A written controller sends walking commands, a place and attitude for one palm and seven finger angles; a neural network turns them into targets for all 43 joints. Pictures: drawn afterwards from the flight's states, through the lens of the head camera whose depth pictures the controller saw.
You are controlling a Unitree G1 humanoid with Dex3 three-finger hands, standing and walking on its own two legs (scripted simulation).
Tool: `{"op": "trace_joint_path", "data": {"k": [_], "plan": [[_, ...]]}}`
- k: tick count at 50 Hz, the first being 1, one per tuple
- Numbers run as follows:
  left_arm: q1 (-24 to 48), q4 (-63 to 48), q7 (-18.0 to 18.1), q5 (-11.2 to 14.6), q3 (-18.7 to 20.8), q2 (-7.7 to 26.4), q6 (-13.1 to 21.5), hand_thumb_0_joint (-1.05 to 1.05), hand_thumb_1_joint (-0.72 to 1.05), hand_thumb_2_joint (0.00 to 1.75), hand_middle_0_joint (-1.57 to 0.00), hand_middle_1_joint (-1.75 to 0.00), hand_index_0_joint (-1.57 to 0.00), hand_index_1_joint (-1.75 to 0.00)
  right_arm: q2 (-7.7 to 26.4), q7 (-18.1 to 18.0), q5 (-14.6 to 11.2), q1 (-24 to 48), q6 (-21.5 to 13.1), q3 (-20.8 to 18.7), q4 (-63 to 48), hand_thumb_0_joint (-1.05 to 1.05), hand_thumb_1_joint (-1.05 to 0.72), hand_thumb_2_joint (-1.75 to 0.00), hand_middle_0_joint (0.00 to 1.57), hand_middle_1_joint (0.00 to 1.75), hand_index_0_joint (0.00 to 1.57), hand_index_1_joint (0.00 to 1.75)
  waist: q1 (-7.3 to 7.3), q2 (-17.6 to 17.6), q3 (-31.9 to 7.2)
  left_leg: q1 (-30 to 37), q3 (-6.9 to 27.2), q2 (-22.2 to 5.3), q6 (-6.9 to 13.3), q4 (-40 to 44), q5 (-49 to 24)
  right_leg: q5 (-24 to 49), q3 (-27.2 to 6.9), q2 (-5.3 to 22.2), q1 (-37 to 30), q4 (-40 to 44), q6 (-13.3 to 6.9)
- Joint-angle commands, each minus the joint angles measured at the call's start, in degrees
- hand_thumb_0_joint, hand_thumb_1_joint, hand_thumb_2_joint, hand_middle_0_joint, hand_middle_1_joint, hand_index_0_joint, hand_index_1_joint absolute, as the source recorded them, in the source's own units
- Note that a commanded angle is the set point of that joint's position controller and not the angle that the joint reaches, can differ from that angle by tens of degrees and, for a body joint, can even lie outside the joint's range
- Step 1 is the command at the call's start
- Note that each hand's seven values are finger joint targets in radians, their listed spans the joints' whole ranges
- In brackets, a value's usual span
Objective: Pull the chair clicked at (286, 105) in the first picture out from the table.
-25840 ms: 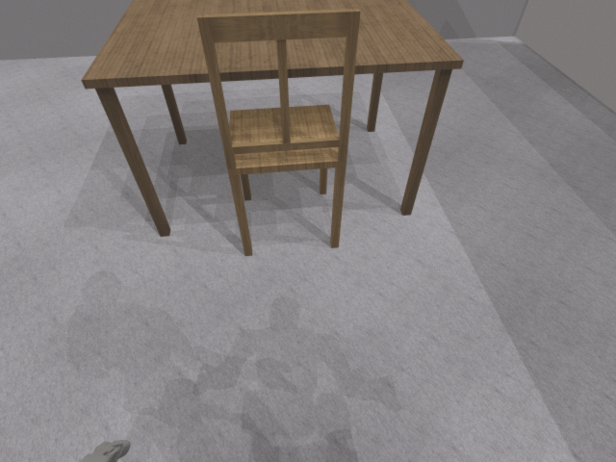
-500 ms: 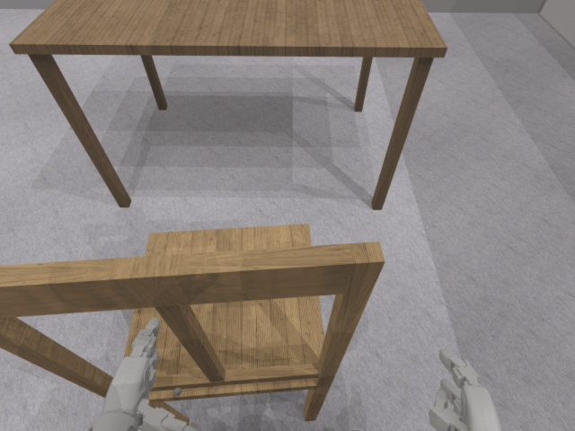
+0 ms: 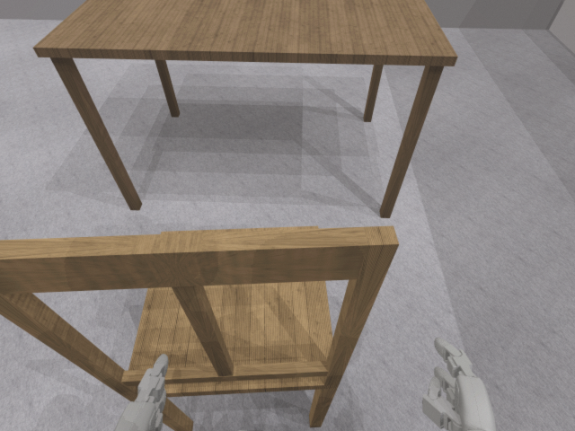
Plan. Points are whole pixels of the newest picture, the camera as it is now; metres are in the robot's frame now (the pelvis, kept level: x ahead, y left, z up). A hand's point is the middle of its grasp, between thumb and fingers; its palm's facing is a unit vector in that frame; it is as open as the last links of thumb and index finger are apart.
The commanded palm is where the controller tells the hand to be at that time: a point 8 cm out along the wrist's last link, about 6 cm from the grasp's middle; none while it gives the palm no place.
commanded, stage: draw the fingers out of the gap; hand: left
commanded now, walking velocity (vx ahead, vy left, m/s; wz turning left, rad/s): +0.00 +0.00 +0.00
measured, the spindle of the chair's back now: (210, 336) +0.25 +0.12 +0.00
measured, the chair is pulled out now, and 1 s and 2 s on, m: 0.67 0.67 0.67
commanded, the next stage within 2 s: draw the hand back to the body in 0.06 s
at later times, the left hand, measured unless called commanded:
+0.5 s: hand (152, 415) +0.15 +0.15 +0.06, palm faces +0.07 -0.99 -0.09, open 17.5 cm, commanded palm +0.09 +0.22 +0.07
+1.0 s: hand (80, 384) +0.16 +0.21 +0.11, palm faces +0.21 -0.89 -0.40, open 14.7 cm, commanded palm +0.13 +0.27 +0.17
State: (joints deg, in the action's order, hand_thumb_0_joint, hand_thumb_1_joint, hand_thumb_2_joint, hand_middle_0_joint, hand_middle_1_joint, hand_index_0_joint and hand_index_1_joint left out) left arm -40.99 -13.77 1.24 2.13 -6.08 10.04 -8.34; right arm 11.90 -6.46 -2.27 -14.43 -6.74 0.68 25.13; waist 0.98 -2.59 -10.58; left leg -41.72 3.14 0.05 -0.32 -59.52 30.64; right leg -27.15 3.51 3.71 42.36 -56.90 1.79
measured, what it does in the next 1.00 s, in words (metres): stands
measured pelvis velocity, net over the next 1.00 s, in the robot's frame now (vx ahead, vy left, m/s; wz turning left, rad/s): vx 0.01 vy -0.01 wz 0.00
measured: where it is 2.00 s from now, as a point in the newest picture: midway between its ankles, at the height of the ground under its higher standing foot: outside the picture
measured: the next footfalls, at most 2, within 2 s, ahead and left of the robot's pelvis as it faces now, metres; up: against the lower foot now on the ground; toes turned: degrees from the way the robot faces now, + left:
none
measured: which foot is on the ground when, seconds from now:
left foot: down 0.00-1.00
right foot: down 0.00-1.00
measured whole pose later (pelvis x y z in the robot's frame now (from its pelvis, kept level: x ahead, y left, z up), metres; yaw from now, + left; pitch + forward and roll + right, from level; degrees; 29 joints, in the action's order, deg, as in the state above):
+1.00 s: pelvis +0.01 -0.01 +0.04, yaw +0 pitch +2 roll -2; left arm -40.9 -25.0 6.8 3.3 6.2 20.6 -2.4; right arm 11.2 -8.9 -2.5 -12.5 -6.8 2.0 32.7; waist -2.5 -3.6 -3.8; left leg -19.8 3.3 -1.3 -0.9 -43.3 25.1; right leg -21.3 4.4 2.2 20.0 -40.0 1.2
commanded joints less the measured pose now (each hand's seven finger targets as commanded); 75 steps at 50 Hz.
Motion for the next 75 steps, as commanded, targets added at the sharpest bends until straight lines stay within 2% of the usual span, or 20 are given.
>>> {"op": "trace_joint_path", "data": {"k": [1,9,10,13,18,24,28,34,35,36,38,40,43,51,54,57,59,64,68,75], "plan": [[-5.5,-13.2,0.3,-0.6,2.3,4.2,3.6,0.00,-0.55,0.20,0.00,0.00,0.00,0.00,6.7,-0.8,-0.1,4.6,-3.3,-3.7,-10.6,0.00,-0.90,-0.90,0.20,0.30,0.20,0.30,0.30,2.9,-2.9,1.4,-0.9,0.1,1.2,9.3,-12.6,6.9,2.5,-1.6,-4.9,7.7,-2.8],[-13.0,-16.2,-0.5,-1.0,0.9,3.2,5.6,0.00,-0.55,0.20,0.00,0.00,0.00,0.00,5.9,-1.1,-0.3,4.5,-3.0,-4.4,-11.3,0.00,-0.90,-0.90,0.20,0.30,0.20,0.30,-0.04,1.5,-4.6,1.3,-0.9,0.3,1.3,7.3,-15.2,9.5,2.3,-1.7,-4.3,6.3,-3.0],[-8.7,-22.0,-0.9,4.9,3.0,0.4,11.4,0.00,-0.55,0.20,0.00,0.00,0.00,0.00,5.6,-1.2,-0.3,4.1,-4.1,-4.5,-10.6,0.00,-0.90,-0.90,0.20,0.30,0.20,0.30,0.15,3.8,-3.9,0.2,-0.8,0.8,1.0,5.5,-15.7,10.7,3.4,-2.3,-2.5,5.4,-2.8],[-9.7,-21.9,-1.2,5.5,8.2,6.0,16.8,0.00,-0.55,0.20,0.00,0.00,0.00,0.00,5.8,-1.3,-0.5,3.6,-5.1,-5.0,-8.4,0.00,-0.90,-0.90,0.20,0.30,0.20,0.30,-0.90,1.6,-6.1,0.5,-0.9,0.7,1.0,5.1,-16.3,10.6,2.5,-2.3,-3.5,5.1,-3.1],[-9.6,-20.2,-3.8,7.0,10.0,5.4,24.8,0.00,-0.55,0.20,0.00,0.00,0.00,0.00,4.8,-0.4,-1.0,4.7,-5.5,-5.4,-6.2,0.00,-0.90,-0.90,0.20,0.30,0.20,0.30,-1.26,0.4,-4.6,-0.4,-1.0,0.4,0.7,4.3,-17.0,11.2,2.1,-2.2,-3.1,4.4,-3.2],[-8.7,-15.1,-11.9,11.7,14.4,7.5,33.2,0.00,-0.55,0.20,0.00,0.00,0.00,0.00,4.9,1.2,-1.7,7.9,-5.8,-5.7,-4.8,0.00,-0.90,-0.90,0.20,0.30,0.20,0.30,-1.28,4.7,-4.6,-3.3,-0.9,0.0,0.6,3.1,-14.5,11.4,-0.3,-1.5,-5.4,5.2,-2.4],[-6.6,-18.2,-13.6,14.6,21.1,12.1,30.6,0.00,-0.55,0.20,0.00,0.00,0.00,0.00,5.0,0.3,-2.5,9.0,-5.9,-5.5,-5.7,0.00,-0.90,-0.90,0.20,0.30,0.20,0.30,-2.43,0.0,-7.3,0.4,-1.1,0.2,0.9,5.8,-12.7,7.4,-1.4,-1.3,-9.4,8.2,-2.7],[-2.3,-19.9,-12.6,17.4,22.3,11.2,27.4,0.00,-0.37,0.29,-0.02,-0.04,-0.02,-0.04,5.1,-1.0,-2.9,8.0,-7.9,-4.4,-4.0,0.00,-0.90,-0.90,0.20,0.30,0.20,0.30,-1.29,2.2,-4.0,5.0,0.0,-0.3,1.0,9.7,-13.3,7.6,-0.1,-1.9,-10.9,12.3,-2.3],[-5.0,-19.7,-3.0,5.1,26.7,23.8,20.2,0.00,-0.33,0.31,-0.03,-0.05,-0.03,-0.05,5.0,-2.3,-0.8,7.0,-5.3,-4.3,-3.5,0.00,-0.90,-0.90,0.20,0.30,0.20,0.30,-6.05,-0.8,-7.1,8.5,-0.7,-2.6,0.8,13.0,-14.0,8.2,-2.2,0.0,-17.2,14.5,-4.0],[-5.7,-23.6,0.6,3.9,21.3,16.0,16.9,0.00,-0.30,0.32,-0.04,-0.05,-0.04,-0.05,3.9,-2.5,-0.7,7.0,-4.5,-3.2,-5.2,0.00,-0.90,-0.90,0.20,0.30,0.20,0.30,-3.91,-1.3,-2.5,9.3,-1.0,-2.2,0.8,14.6,-13.8,8.8,-0.6,0.4,-16.6,16.1,-3.6],[-4.3,-22.4,3.9,2.2,19.1,13.3,13.4,0.00,-0.22,0.36,-0.04,-0.07,-0.04,-0.07,4.1,-2.7,-0.7,7.4,-3.6,-3.1,-4.0,0.00,-0.90,-0.90,0.20,0.30,0.20,0.30,-3.33,-0.5,1.5,10.7,-1.0,-2.5,0.9,15.9,-14.5,9.5,0.0,0.2,-17.2,18.0,-3.7],[-3.1,-21.9,6.1,1.2,19.2,14.2,11.7,0.00,-0.15,0.39,-0.05,-0.08,-0.05,-0.08,4.6,-2.7,-0.5,7.9,-2.4,-2.6,-3.2,0.00,-0.90,-0.90,0.20,0.30,0.20,0.30,-3.22,0.0,3.9,13.0,-0.8,-2.7,0.9,18.0,-14.5,9.6,0.9,0.0,-18.2,19.5,-3.6],[1.5,-24.1,8.1,0.4,23.1,19.0,10.9,0.00,-0.04,0.44,-0.07,-0.10,-0.07,-0.10,5.2,-3.0,-0.3,9.2,-2.6,-1.9,-2.4,0.00,-0.90,-0.90,0.20,0.30,0.20,0.30,-3.75,-0.9,5.3,16.3,-0.5,-2.7,0.9,21.4,-14.4,9.7,1.0,-0.1,-21.5,22.6,-3.9],[8.2,-29.2,10.0,0.1,27.1,22.0,11.2,0.00,0.25,0.58,-0.11,-0.16,-0.11,-0.16,5.3,-2.3,0.2,9.4,-5.1,-0.4,-0.5,0.00,-0.90,-0.90,0.20,0.30,0.20,0.30,-4.23,-7.8,5.7,25.3,0.2,-2.6,0.0,28.4,-19.9,15.3,1.2,-0.1,-28.0,25.9,-4.3],[10.3,-28.6,10.2,0.5,29.0,22.9,10.8,0.00,0.36,0.64,-0.13,-0.19,-0.13,-0.19,5.5,-2.0,0.5,9.7,-5.9,-0.2,0.6,0.00,-0.90,-0.90,0.20,0.30,0.20,0.30,-4.10,-5.4,6.3,26.5,0.2,-2.6,-0.1,29.9,-21.3,17.1,1.3,-0.3,-30.3,27.7,-4.2],[13.7,-31.7,10.7,0.6,31.2,25.0,11.2,0.00,0.47,0.69,-0.14,-0.21,-0.14,-0.21,6.0,-1.7,0.9,9.8,-7.2,-0.2,1.2,0.00,-0.90,-0.90,0.20,0.30,0.20,0.30,-4.43,-5.1,3.7,29.5,0.0,-2.5,0.0,30.8,-25.1,21.3,1.0,-0.1,-32.7,27.9,-4.0],[15.0,-33.4,11.0,0.6,32.8,26.8,10.9,0.00,0.54,0.73,-0.15,-0.22,-0.15,-0.22,6.3,-1.5,1.0,9.7,-7.7,-0.2,2.1,0.00,-0.90,-0.90,0.20,0.30,0.20,0.30,-4.61,-8.9,2.4,31.3,-0.2,-2.2,-0.2,31.3,-28.6,24.0,0.8,0.0,-34.6,28.0,-4.1],[19.2,-37.2,11.7,0.7,35.0,29.8,10.3,0.00,0.72,0.81,-0.18,-0.26,-0.18,-0.26,7.1,-0.9,1.1,9.5,-8.9,-0.2,3.6,0.00,-0.90,-0.90,0.20,0.30,0.20,0.30,-4.63,-11.5,1.1,34.4,-0.3,-2.3,-0.4,31.6,-36.5,29.7,0.7,0.2,-36.9,28.3,-3.8],[22.6,-38.5,12.2,0.6,37.0,33.0,10.1,0.00,0.86,0.88,-0.19,-0.29,-0.19,-0.29,7.4,-0.4,0.8,8.8,-9.8,0.1,4.5,0.00,-0.90,-0.90,0.20,0.30,0.20,0.30,-4.88,-10.6,-1.0,35.8,-0.3,-2.2,-0.2,31.4,-39.3,32.0,1.2,0.6,-38.8,28.4,-3.5],[22.7,-37.9,11.8,0.5,35.6,31.1,10.0,0.00,0.90,0.90,-0.20,-0.30,-0.20,-0.30,7.3,0.3,0.8,9.7,-10.9,0.0,5.2,0.00,-0.90,-0.90,0.20,0.30,0.20,0.30,-5.18,-9.5,-0.6,37.2,-0.8,-2.2,0.1,31.6,-40.9,34.2,1.6,0.8,-38.7,28.0,-3.1]]}}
